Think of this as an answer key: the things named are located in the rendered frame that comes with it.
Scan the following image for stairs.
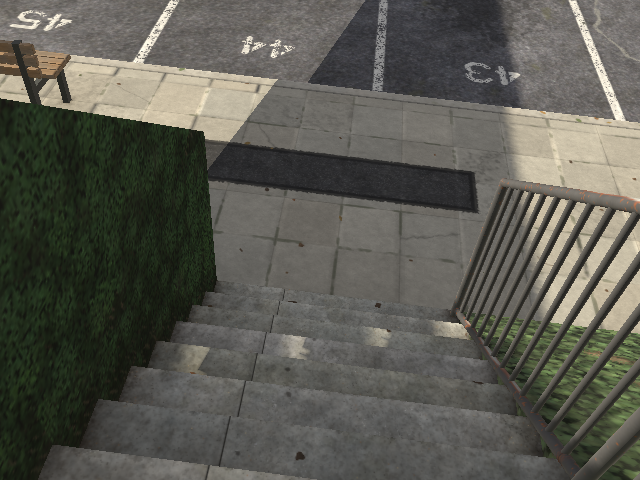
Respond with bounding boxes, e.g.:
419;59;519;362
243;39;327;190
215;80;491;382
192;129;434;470
38;280;571;480

